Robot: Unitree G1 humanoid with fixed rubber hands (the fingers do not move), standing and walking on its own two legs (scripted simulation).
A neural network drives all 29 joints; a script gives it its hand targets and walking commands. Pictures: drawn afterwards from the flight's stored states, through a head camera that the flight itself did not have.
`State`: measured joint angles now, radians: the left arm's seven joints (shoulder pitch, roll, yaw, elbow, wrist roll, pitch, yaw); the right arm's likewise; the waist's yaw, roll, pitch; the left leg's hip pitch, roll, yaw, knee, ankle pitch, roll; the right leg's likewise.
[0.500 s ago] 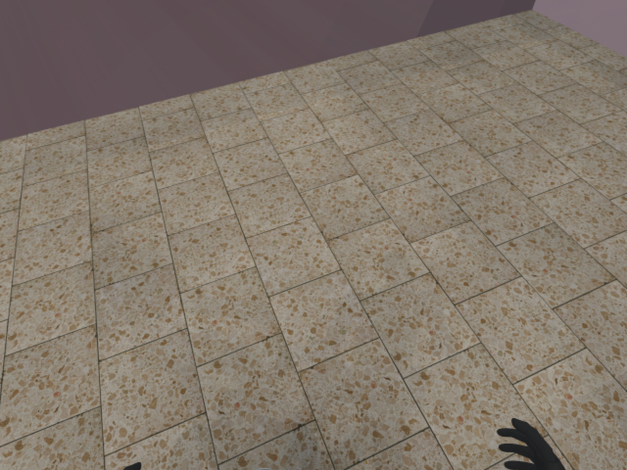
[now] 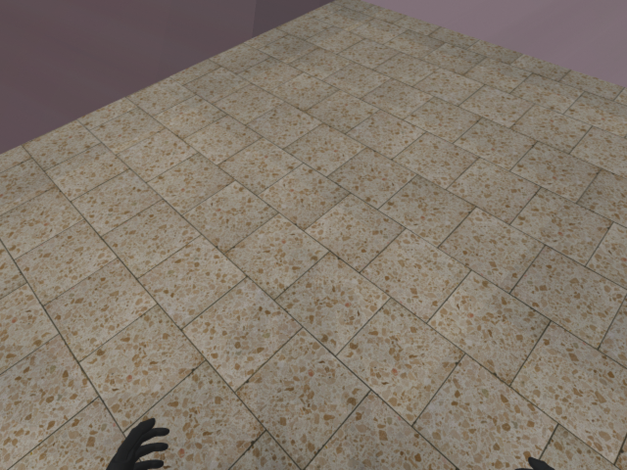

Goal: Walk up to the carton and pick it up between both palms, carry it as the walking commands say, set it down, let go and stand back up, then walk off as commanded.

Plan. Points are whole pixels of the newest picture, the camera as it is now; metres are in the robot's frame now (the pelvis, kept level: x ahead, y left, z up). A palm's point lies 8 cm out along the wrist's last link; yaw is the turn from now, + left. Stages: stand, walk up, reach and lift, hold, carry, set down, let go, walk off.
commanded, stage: walk off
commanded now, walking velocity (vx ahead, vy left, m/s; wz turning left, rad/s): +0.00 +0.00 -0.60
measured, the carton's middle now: out of the picture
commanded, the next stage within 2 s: stand in 1.08 s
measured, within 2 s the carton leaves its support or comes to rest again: neither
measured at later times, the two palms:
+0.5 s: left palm out of the picture +0.13 +0.27 -0.11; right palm out of the picture +0.06 -0.27 -0.08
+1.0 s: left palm (223, 410) +0.22 +0.14 -0.07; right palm out of the picture -0.14 -0.28 -0.11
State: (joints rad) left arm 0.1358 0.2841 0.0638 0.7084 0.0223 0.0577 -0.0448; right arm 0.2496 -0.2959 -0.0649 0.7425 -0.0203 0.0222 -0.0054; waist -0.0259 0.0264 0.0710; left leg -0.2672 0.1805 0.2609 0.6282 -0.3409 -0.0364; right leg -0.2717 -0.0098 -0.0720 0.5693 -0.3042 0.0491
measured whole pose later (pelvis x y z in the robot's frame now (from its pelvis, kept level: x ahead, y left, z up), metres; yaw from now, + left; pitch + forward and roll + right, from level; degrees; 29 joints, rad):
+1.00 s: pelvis -0.04 -0.01 +0.01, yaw -35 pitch +1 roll +1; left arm 0.16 0.28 0.05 0.73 0.01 0.03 -0.01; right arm 0.25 -0.32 -0.07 0.76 -0.02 0.06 0.00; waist -0.03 0.05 0.08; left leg -0.47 0.13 0.09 1.03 -0.45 -0.09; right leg -0.26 0.02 -0.01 0.52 -0.27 -0.04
